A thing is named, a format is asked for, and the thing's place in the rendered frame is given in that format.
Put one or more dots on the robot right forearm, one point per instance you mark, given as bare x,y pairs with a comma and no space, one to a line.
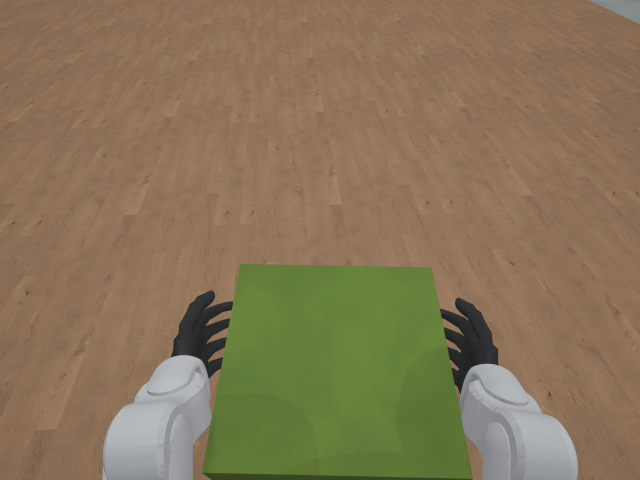
516,440

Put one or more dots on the robot left forearm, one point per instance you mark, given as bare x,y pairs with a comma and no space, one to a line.
153,438

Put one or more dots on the carton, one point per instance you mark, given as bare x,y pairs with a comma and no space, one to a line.
336,373

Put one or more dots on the robot right hand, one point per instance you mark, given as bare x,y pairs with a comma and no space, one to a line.
476,345

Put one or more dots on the robot left hand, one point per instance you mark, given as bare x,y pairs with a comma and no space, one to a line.
194,334

